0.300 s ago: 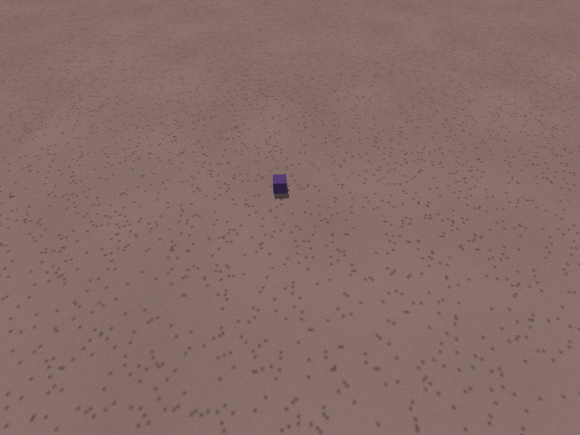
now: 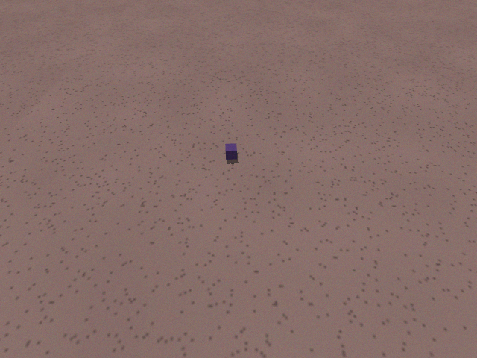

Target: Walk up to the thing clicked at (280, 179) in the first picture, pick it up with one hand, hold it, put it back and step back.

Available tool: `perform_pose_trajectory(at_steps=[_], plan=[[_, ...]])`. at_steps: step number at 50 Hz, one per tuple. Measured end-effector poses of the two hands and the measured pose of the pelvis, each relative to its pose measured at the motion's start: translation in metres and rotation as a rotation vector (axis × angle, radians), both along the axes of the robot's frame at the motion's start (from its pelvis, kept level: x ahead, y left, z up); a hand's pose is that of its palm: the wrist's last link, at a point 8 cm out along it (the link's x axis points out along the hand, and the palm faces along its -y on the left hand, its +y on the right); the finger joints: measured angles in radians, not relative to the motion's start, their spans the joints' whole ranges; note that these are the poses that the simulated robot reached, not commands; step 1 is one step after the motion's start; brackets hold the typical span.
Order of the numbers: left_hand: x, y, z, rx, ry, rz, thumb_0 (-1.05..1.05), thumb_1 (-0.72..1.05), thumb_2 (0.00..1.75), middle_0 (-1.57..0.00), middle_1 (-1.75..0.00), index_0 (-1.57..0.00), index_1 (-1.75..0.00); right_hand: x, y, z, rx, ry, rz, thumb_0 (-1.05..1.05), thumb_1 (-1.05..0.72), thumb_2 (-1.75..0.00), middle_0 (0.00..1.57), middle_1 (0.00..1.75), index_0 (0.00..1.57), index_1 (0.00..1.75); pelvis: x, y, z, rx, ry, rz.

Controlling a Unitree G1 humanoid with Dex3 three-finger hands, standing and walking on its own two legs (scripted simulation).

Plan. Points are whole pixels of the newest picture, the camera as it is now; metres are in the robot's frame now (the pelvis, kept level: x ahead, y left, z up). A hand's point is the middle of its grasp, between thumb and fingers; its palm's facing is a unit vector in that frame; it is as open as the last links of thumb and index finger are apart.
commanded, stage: stand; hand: left
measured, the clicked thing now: (231, 151) +1.39 +0.08 -0.75
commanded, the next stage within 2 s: walk up in 0.82 s
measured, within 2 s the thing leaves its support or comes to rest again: neither
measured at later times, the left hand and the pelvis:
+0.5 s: hand out of the picture +0.08 +0.25 -0.15, palm faces -0.03 -0.94 -0.34, open 7.4 cm; pelvis +0.01 +0.00 +0.00, yaw +0 degrees
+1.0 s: hand out of the picture +0.08 +0.30 -0.15, palm faces -0.17 -0.90 -0.40, open 7.4 cm; pelvis +0.03 +0.03 -0.01, yaw -8 degrees
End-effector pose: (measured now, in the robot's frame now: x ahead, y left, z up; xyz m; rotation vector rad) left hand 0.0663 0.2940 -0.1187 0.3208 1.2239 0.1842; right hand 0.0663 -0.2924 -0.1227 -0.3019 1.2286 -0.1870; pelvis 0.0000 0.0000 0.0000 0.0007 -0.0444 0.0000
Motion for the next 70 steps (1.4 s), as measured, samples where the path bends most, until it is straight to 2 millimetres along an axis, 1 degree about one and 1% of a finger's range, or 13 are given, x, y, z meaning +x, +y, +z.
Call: perform_pose_trajectory(at_steps=[23,42,45,47,49,51,54,57,59,61,65,68,70], plan=[[0.012,0.004,0.001,-0.001,-0.004,0.0,0.0,0.9,0.9,-0.2,-0.3,-0.2,-0.3,0.008,0.003,0.001,-0.006,0.0,0.001,0.01,-0.9,-0.89,0.2,0.3,0.2,0.3,0.008,0.003,0.001,0.001,0.002,-0.001],[0.012,0.005,0.001,-0.001,0.005,0.003,0.0,0.9,0.9,-0.2,-0.3,-0.2,-0.3,0.015,0.001,0.002,-0.001,-0.001,0.006,0.01,-0.9,-0.89,0.2,0.3,0.2,0.3,0.013,0.003,0.0,0.003,0.01,-0.007],[0.008,0.013,0.003,0.013,0.031,-0.039,0.0,0.9,0.9,-0.2,-0.3,-0.2,-0.3,0.023,-0.008,0.004,0.015,-0.071,-0.016,0.01,-0.9,-0.89,0.2,0.3,0.21,0.3,0.016,0.01,-0.004,-0.002,0.027,-0.069],[0.007,0.024,0.005,0.038,0.079,-0.067,0.0,0.9,0.9,-0.2,-0.3,-0.21,-0.3,0.025,-0.013,0.007,0.008,-0.117,-0.049,0.01,-0.9,-0.89,0.2,0.3,0.21,0.3,0.02,0.019,-0.006,-0.008,0.046,-0.112],[0.013,0.039,0.008,0.066,0.113,-0.092,0.0,0.9,0.9,-0.2,-0.31,-0.21,-0.3,0.025,-0.015,0.01,-0.007,-0.14,-0.079,0.01,-0.9,-0.89,0.2,0.3,0.2,0.3,0.025,0.029,-0.007,-0.017,0.063,-0.137],[0.025,0.057,0.012,0.09,0.118,-0.111,0.01,0.9,0.9,-0.21,-0.31,-0.21,-0.3,0.022,-0.011,0.012,-0.025,-0.132,-0.098,0.01,-0.9,-0.89,0.2,0.3,0.2,0.3,0.032,0.04,-0.007,-0.026,0.075,-0.157],[0.052,0.086,0.016,0.119,0.094,-0.144,0.01,0.9,0.9,-0.21,-0.31,-0.21,-0.3,0.018,0.002,0.015,-0.044,-0.091,-0.118,0.01,-0.9,-0.9,0.2,0.3,0.2,0.3,0.048,0.061,-0.008,-0.03,0.083,-0.189],[0.089,0.118,0.012,0.14,0.071,-0.193,0.01,0.9,0.9,-0.2,-0.31,-0.21,-0.3,0.019,0.023,0.015,-0.064,-0.07,-0.144,0.01,-0.9,-0.9,0.2,0.3,0.2,0.3,0.066,0.085,-0.014,-0.028,0.082,-0.224],[0.12,0.135,0.008,0.165,0.072,-0.232,0.01,0.9,0.9,-0.2,-0.31,-0.21,-0.3,0.016,0.041,0.016,-0.076,-0.086,-0.186,0.01,-0.9,-0.9,0.2,0.3,0.2,0.3,0.079,0.099,-0.017,-0.001,0.067,-0.265],[0.156,0.139,0.013,0.177,0.069,-0.281,0.01,0.9,0.9,-0.2,-0.3,-0.2,-0.3,0.007,0.059,0.02,-0.065,-0.096,-0.254,0.01,-0.9,-0.89,0.2,0.3,0.2,0.3,0.095,0.109,-0.012,-0.012,0.068,-0.301],[0.242,0.131,0.028,0.146,-0.013,-0.397,0.01,0.9,0.9,-0.2,-0.3,-0.2,-0.3,-0.009,0.092,0.026,-0.044,-0.06,-0.372,0.01,-0.9,-0.89,0.2,0.3,0.2,0.3,0.13,0.121,0.0,-0.034,0.066,-0.345],[0.307,0.122,0.032,0.14,-0.075,-0.481,0.01,0.9,0.9,-0.2,-0.3,-0.2,-0.3,-0.014,0.111,0.02,-0.032,-0.041,-0.455,0.01,-0.9,-0.89,0.2,0.3,0.2,0.3,0.158,0.125,-0.003,-0.025,0.045,-0.395],[0.349,0.11,0.033,0.139,-0.109,-0.532,0.01,0.9,0.9,-0.2,-0.3,-0.2,-0.3,-0.014,0.122,0.013,-0.025,-0.031,-0.508,0.01,-0.9,-0.89,0.2,0.3,0.2,0.3,0.179,0.127,-0.009,-0.016,0.032,-0.429]])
